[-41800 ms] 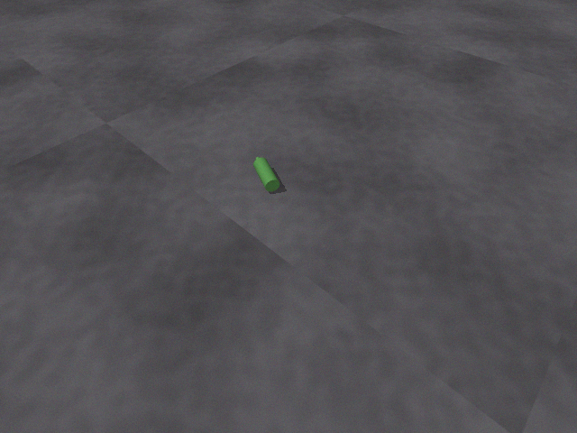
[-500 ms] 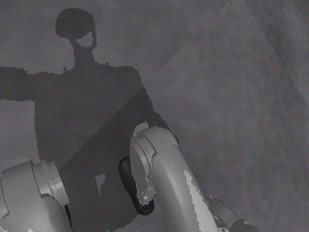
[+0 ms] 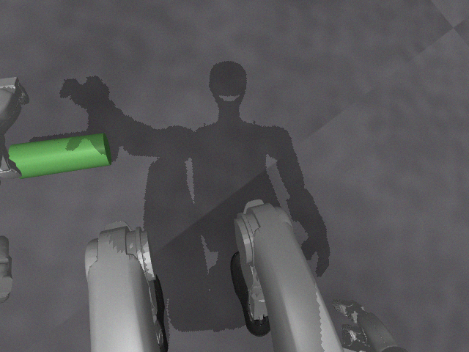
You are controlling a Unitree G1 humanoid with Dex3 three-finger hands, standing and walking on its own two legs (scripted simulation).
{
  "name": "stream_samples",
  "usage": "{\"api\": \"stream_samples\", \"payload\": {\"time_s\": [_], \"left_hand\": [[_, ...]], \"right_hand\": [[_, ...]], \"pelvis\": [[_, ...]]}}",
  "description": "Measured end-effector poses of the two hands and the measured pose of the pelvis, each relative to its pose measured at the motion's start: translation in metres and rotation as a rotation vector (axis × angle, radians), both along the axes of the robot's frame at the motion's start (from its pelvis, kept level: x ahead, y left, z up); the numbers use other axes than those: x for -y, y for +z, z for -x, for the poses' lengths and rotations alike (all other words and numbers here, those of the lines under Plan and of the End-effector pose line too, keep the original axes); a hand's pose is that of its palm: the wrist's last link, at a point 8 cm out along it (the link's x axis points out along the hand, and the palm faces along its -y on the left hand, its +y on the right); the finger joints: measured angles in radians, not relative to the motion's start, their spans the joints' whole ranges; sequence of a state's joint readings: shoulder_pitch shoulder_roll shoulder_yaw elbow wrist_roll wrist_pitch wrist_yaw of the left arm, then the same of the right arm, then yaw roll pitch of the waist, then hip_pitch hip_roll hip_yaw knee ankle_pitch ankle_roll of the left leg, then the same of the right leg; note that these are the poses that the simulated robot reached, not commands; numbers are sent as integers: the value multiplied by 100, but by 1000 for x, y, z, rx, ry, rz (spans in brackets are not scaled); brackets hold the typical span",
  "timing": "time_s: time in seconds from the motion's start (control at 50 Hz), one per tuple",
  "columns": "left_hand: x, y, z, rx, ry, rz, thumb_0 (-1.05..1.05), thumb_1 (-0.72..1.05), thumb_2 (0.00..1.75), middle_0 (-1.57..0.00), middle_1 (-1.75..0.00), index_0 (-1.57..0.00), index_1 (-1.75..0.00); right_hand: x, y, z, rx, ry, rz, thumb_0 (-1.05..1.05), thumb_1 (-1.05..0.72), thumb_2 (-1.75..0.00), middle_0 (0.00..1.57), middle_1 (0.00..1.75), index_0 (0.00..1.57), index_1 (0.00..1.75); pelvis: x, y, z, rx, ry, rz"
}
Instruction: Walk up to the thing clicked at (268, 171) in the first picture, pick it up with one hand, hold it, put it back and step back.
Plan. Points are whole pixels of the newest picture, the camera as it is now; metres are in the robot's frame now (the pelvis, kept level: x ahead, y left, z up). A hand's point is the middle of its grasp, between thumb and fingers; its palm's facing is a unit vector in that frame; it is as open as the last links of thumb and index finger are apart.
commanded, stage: withdraw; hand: left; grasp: from above
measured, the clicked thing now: (54, 156) +0.50 +0.33 -0.33
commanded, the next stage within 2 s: home in 0.34 s
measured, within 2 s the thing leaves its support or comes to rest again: neither
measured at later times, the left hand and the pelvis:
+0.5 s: hand (22, 130) +0.51 +0.33 -0.18, palm faces -0.34 -0.03 -0.94, open 13.9 cm; pelvis +0.00 +0.00 -0.05, yaw -1 degrees
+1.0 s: hand out of the picture +0.35 +0.31 -0.01, palm faces -0.24 -0.62 -0.75, open 8.0 cm; pelvis +0.01 +0.00 +0.10, yaw +4 degrees
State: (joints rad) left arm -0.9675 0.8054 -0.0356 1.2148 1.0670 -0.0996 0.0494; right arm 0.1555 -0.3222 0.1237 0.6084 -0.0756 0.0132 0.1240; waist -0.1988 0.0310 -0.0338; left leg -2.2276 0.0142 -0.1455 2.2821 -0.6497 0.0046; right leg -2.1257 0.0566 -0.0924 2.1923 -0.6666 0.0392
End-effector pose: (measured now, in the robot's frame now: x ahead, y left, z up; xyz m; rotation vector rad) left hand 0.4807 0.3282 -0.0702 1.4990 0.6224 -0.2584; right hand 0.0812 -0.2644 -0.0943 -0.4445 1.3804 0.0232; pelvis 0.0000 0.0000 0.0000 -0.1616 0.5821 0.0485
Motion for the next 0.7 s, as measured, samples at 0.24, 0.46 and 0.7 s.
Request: {"api": "stream_samples", "payload": {"time_s": [0.24, 0.46, 0.7], "left_hand": [[20, -56, 15, 58, -133, 64, 0, -49, 99, -9, -99, -9, -99], [9, -59, -19, 212, -36, -26, 0, -47, 96, -10, -98, -11, -98], [-11, -13, -6, 114, 99, 35, 0, -13, 87, -20, -68, -19, -69]], "right_hand": [[26, -1, 27, -89, 17, 140, 1, -90, -90, 20, 30, 20, 30], [-3, -36, 41, -76, -25, 59, 1, -90, -89, 20, 30, 20, 30], [-21, -18, 30, -91, -105, -31, 1, -90, -89, 21, 30, 20, 30]], "pelvis": [[6, -25, 7, 28, -4, -5], [4, -49, 4, 18, -17, -5], [-1, -11, -10, -47, -2, -3]]}}
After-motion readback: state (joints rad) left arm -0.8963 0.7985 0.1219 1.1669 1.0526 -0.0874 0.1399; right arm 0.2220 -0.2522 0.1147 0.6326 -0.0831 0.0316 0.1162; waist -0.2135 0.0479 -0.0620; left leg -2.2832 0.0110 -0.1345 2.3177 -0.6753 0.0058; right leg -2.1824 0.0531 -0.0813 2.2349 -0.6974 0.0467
